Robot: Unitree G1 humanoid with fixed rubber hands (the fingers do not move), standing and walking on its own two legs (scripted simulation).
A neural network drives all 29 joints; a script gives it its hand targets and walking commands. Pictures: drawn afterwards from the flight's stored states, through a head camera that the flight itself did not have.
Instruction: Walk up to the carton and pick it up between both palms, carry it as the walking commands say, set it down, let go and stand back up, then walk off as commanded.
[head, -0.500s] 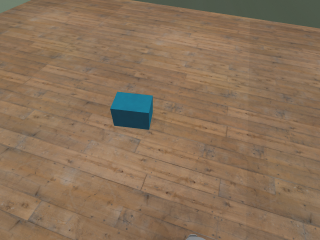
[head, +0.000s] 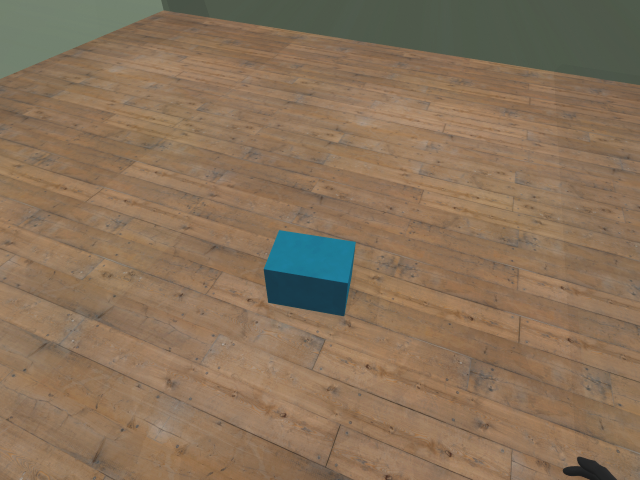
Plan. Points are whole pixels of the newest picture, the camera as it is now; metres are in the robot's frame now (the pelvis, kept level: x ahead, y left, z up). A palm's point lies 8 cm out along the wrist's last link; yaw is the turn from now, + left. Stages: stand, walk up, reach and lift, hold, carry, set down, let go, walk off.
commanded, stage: walk up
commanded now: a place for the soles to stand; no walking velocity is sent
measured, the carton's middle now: (311, 272) +0.98 +0.04 -0.65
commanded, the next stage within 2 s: none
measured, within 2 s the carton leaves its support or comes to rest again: neither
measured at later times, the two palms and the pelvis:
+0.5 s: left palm out of the picture +0.24 +0.44 -0.04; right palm (502, 379) +0.30 -0.26 -0.07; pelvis +0.18 +0.07 +0.01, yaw -1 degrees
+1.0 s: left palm (73, 283) +0.46 +0.44 -0.06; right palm (465, 347) +0.36 -0.22 -0.08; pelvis +0.32 +0.12 +0.00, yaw -5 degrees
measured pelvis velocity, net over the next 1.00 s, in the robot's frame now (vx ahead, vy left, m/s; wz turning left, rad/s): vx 0.32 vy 0.12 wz -0.08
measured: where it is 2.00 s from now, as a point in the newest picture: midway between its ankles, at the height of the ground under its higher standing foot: (281, 447)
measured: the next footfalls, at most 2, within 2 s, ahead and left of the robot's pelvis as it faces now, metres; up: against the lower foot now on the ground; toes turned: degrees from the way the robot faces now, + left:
right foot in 0.24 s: +0.21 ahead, -0.10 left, +0.00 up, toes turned -7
left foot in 0.54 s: +0.34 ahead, +0.22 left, +0.00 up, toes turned +3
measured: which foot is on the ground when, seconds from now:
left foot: down 0.00-0.26, up 0.28-0.52, down 0.54-0.90, up 0.92-1.00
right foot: up 0.00-0.22, down 0.24-0.54, up 0.56-0.86, down 0.88-1.00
